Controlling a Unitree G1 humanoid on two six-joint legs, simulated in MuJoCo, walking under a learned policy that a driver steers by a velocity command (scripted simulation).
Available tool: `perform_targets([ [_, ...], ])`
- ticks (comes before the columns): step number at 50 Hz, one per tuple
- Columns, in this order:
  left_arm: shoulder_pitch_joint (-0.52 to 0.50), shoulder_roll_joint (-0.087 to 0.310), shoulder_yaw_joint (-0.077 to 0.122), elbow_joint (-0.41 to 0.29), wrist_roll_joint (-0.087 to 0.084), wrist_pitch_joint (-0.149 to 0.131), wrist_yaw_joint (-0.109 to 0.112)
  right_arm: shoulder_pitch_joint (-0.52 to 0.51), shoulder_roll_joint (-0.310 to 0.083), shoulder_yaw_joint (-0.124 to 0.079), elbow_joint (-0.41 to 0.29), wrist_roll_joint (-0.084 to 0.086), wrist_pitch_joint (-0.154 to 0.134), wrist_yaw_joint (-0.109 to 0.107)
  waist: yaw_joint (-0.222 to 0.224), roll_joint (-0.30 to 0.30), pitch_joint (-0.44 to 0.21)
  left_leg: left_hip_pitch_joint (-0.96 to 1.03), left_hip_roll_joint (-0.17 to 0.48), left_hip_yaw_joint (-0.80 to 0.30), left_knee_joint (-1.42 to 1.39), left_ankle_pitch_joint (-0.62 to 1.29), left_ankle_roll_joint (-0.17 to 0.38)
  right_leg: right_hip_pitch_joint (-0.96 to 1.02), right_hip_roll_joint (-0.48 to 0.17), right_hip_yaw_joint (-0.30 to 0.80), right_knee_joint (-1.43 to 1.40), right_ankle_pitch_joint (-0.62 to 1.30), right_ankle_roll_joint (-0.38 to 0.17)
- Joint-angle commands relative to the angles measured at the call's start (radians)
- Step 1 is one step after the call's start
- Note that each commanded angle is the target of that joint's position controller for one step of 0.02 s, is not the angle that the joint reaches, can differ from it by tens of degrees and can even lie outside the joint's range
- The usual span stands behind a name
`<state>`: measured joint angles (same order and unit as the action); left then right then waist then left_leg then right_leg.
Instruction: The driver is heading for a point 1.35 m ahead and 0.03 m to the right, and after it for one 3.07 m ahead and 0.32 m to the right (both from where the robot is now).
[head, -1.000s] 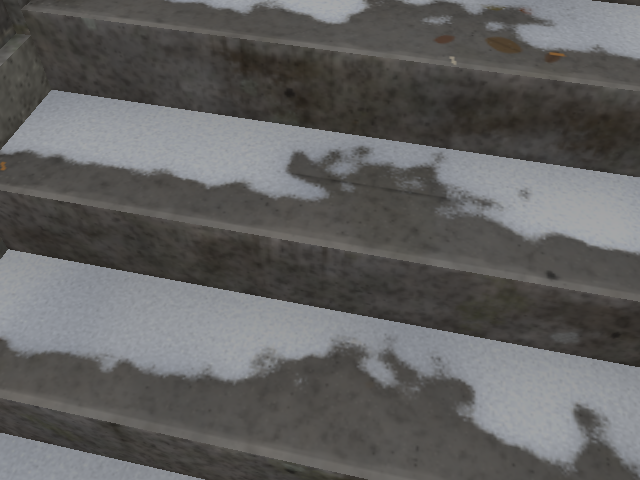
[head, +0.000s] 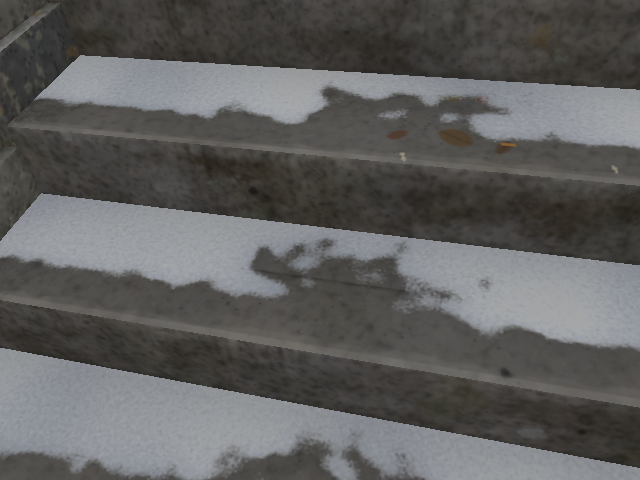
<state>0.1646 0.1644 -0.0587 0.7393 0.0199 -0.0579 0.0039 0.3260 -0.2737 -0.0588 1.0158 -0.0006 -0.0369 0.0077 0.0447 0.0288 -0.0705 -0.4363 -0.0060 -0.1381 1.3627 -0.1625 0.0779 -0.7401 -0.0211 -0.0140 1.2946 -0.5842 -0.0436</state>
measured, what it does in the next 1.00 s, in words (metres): climbs: left foot 0.17 m higher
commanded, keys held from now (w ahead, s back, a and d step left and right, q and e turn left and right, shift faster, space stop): w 1.00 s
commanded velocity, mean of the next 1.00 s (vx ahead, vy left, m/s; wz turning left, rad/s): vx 0.50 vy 0.00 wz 0.00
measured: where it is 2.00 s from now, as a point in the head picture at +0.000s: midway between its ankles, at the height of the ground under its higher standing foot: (363, 105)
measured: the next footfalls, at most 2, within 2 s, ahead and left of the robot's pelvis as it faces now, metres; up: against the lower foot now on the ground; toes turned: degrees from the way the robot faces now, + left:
left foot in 0.58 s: +0.43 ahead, +0.08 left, +0.17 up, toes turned +6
right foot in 1.08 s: +0.66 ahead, -0.12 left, +0.34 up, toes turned -6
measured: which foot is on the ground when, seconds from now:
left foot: up 0.00-0.56, down 0.58-1.00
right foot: down 0.00-0.58, up 0.60-1.00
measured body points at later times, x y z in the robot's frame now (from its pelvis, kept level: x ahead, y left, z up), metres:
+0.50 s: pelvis +0.19 -0.01 +0.12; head +0.22 -0.05 +0.57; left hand +0.02 +0.14 +0.00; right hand +0.44 -0.12 +0.04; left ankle +0.39 +0.09 -0.37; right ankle +0.05 -0.10 -0.63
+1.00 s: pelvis +0.46 -0.01 +0.29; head +0.47 +0.01 +0.74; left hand +0.71 +0.08 +0.22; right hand +0.34 -0.17 +0.15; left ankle +0.39 +0.08 -0.46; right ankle +0.61 -0.13 -0.20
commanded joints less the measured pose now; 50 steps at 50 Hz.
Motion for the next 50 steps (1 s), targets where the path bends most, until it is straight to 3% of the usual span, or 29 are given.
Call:
perform_targets([
  [1,0.180,0.090,0.052,0.176,0.021,0.003,-0.043,-0.201,0.128,0.063,-0.240,0.007,-0.064,0.028,-0.028,-0.144,0.171,-0.650,-0.002,0.019,0.682,0.023,0.081,0.239,-0.227,0.702,-0.924,-0.281,-0.097],
  [2,0.159,-0.016,0.030,0.219,0.032,0.007,-0.054,-0.148,0.129,0.073,-0.233,0.017,-0.057,0.023,-0.076,-0.146,0.162,-0.631,-0.002,-0.010,0.709,0.061,0.088,0.198,-0.180,0.565,-0.893,-0.182,-0.056],
  [4,0.179,-0.068,0.017,0.270,0.027,0.007,-0.067,-0.054,0.138,0.094,-0.219,0.036,-0.040,0.023,-0.105,-0.150,0.165,-0.705,-0.022,-0.037,0.751,0.087,0.096,0.232,-0.152,0.397,-0.914,-0.009,-0.060],
  [6,0.175,-0.022,0.024,0.290,0.028,0.011,-0.066,-0.051,0.164,0.116,-0.231,0.020,-0.031,0.007,-0.132,-0.093,0.153,-0.798,-0.027,-0.040,0.691,0.150,0.078,0.244,-0.147,0.280,-0.925,0.078,-0.043],
  [9,0.188,0.038,0.031,0.278,0.038,0.006,-0.049,-0.054,0.129,0.114,-0.221,-0.007,-0.015,-0.012,-0.128,-0.045,0.100,-0.793,-0.033,0.043,0.573,0.282,0.004,0.189,-0.139,0.175,-0.968,0.107,-0.065],
  [13,0.421,0.036,0.028,0.364,0.042,0.007,-0.035,-0.183,0.184,0.131,-0.229,0.025,-0.012,-0.039,-0.005,-0.140,0.112,-1.102,-0.009,0.069,0.783,0.166,-0.036,0.480,-0.205,0.256,-0.975,0.143,-0.121],
  [16,0.525,0.008,0.021,0.376,0.034,0.016,-0.014,-0.336,0.212,0.149,-0.297,0.019,-0.040,-0.024,0.057,-0.133,0.134,-1.282,0.045,0.117,0.725,0.148,-0.047,0.666,-0.232,0.297,-0.985,0.192,-0.127],
  [19,0.581,0.014,0.018,0.386,0.000,0.032,0.024,-0.523,0.249,0.187,-0.412,0.025,-0.051,0.003,0.093,-0.157,0.169,-1.330,0.101,0.227,0.592,0.132,-0.082,0.682,-0.240,0.319,-1.077,0.252,-0.122],
  [22,0.643,0.026,0.027,0.410,-0.028,0.039,0.066,-0.643,0.255,0.209,-0.493,0.031,-0.052,0.032,0.099,-0.125,0.179,-1.108,0.164,0.307,0.364,0.026,-0.066,0.674,-0.285,0.266,-1.282,0.478,-0.119],
  [24,0.600,0.007,0.025,0.426,-0.043,0.025,0.053,-0.550,0.244,0.204,-0.469,0.030,-0.052,0.044,0.034,-0.183,0.105,-0.833,0.138,0.349,0.166,-0.018,0.000,0.747,-0.242,0.125,-1.264,0.863,-0.110],
  [26,0.608,0.074,0.030,0.433,-0.025,-0.005,0.029,-0.547,0.204,0.185,-0.495,0.030,-0.078,0.051,-0.039,-0.221,-0.004,-0.319,-0.016,0.477,-0.033,-0.122,0.049,0.652,-0.229,0.010,-1.166,1.736,-0.118],
  [27,0.617,0.128,0.034,0.449,-0.003,-0.015,0.027,-0.441,0.142,0.145,-0.464,0.036,-0.063,0.045,-0.119,-0.326,-0.081,-0.167,-0.073,0.465,-0.095,-0.220,0.067,0.740,-0.266,0.016,-1.064,2.154,-0.141],
  [28,0.558,0.184,0.045,0.446,-0.002,-0.010,0.027,-0.271,0.077,0.111,-0.398,0.024,-0.041,0.038,-0.226,-0.388,-0.163,-0.067,-0.077,0.374,-0.220,-0.250,0.088,0.868,-0.285,0.024,-0.929,2.318,-0.153],
  [29,0.446,0.255,0.072,0.402,0.004,-0.010,0.031,-0.144,0.006,0.081,-0.350,0.018,-0.023,0.037,-0.300,-0.402,-0.187,0.075,-0.043,0.222,-0.376,-0.293,0.113,0.836,-0.255,0.033,-0.753,2.212,-0.140],
  [30,0.474,0.132,0.056,0.365,0.029,-0.042,0.014,0.047,-0.077,0.039,-0.263,-0.022,-0.005,0.034,-0.279,-0.091,-0.341,0.500,0.161,-0.246,-0.533,-0.324,0.243,0.443,-0.158,0.103,-0.456,1.897,-0.132],
  [31,0.388,0.033,0.052,0.354,0.020,-0.077,-0.030,0.224,-0.148,0.005,-0.165,-0.032,0.030,-0.009,-0.309,0.258,-0.420,0.679,0.357,-0.850,-1.063,-0.525,0.355,0.159,0.100,0.179,-0.035,0.598,-0.113],
  [32,0.284,0.023,0.072,0.319,-0.004,-0.100,-0.070,0.235,-0.072,0.019,-0.100,-0.042,0.025,-0.033,-0.272,0.160,-0.351,0.553,0.401,-1.009,-1.174,-0.573,0.280,0.030,0.163,0.400,0.536,0.450,-0.102],
  [33,0.103,-0.044,0.056,0.194,-0.023,-0.098,-0.090,0.119,0.045,0.054,-0.051,-0.012,0.008,-0.018,-0.176,0.073,-0.094,0.352,0.372,-0.801,-1.128,-0.545,0.214,-0.180,0.126,0.353,0.755,0.431,-0.126],
  [34,0.008,-0.061,0.041,0.104,-0.019,-0.088,-0.088,0.048,0.145,0.081,-0.004,-0.003,-0.012,0.001,-0.103,-0.026,0.050,0.156,0.341,-0.559,-1.070,-0.487,0.173,-0.256,0.096,0.293,0.870,0.437,-0.165],
  [35,0.022,-0.070,0.029,0.057,-0.007,-0.071,-0.077,-0.014,0.224,0.102,0.028,-0.007,-0.030,0.016,-0.025,-0.088,0.116,0.043,0.284,-0.337,-1.020,-0.333,0.111,-0.297,0.066,0.272,0.937,0.442,-0.194],
  [36,0.098,-0.083,0.019,0.062,-0.028,-0.051,-0.072,-0.061,0.280,0.113,0.042,-0.024,-0.035,0.032,0.035,-0.087,0.128,-0.005,0.229,-0.166,-1.005,-0.240,0.067,-0.316,0.054,0.277,0.953,0.445,-0.210],
  [38,0.178,-0.132,-0.018,0.080,-0.042,-0.036,-0.073,-0.084,0.259,0.111,0.036,-0.041,-0.033,0.046,0.093,-0.071,0.128,-0.045,0.178,0.075,-0.991,-0.057,0.011,-0.383,0.040,0.270,0.917,0.487,-0.198],
  [39,0.178,-0.110,-0.025,0.079,-0.048,-0.027,-0.067,-0.111,0.229,0.111,0.023,-0.049,-0.037,0.051,0.113,-0.064,0.133,-0.121,0.146,0.174,-1.020,-0.051,0.006,-0.362,0.033,0.229,0.798,0.528,-0.167],
  [41,0.096,-0.108,-0.038,0.056,-0.045,-0.011,-0.041,-0.057,0.181,0.122,0.041,-0.063,-0.048,0.055,0.092,-0.006,0.136,-0.182,0.140,0.203,-1.065,0.007,0.043,-0.417,0.049,0.134,0.900,0.602,-0.118],
  [43,-0.026,-0.136,-0.059,0.009,-0.038,0.001,-0.023,0.043,0.144,0.126,0.077,-0.042,-0.050,0.049,0.049,0.041,0.160,-0.106,0.157,0.164,-1.089,-0.012,0.048,-0.574,0.042,0.103,0.986,0.586,-0.094],
  [44,-0.124,-0.109,-0.066,-0.044,-0.031,-0.002,-0.018,0.080,0.133,0.124,0.079,-0.022,-0.043,0.046,0.025,0.032,0.152,-0.101,0.147,0.175,-1.117,-0.036,0.023,-0.563,0.019,0.077,0.818,0.588,-0.081],
  [48,-0.420,-0.074,-0.091,-0.158,-0.014,-0.015,-0.013,0.285,0.048,0.091,0.113,0.013,-0.045,-0.020,-0.110,0.065,0.062,0.153,0.243,0.039,-1.327,0.100,0.099,-0.480,-0.103,-0.131,0.412,0.424,-0.007],
  [49,-0.442,-0.106,-0.093,-0.166,0.001,-0.013,-0.024,0.312,0.030,0.076,0.114,0.035,-0.029,-0.040,-0.111,0.084,0.022,0.342,0.274,0.037,-1.315,0.249,0.113,-0.483,-0.117,-0.082,0.323,0.365,-0.006],
  [50,-0.356,-0.109,-0.091,-0.111,-0.014,-0.005,-0.043,0.258,0.019,0.073,0.095,0.027,-0.020,-0.044,-0.070,0.087,-0.034,0.369,0.270,0.125,-1.298,0.434,0.119,-0.295,-0.083,-0.156,0.204,0.304,-0.021],
])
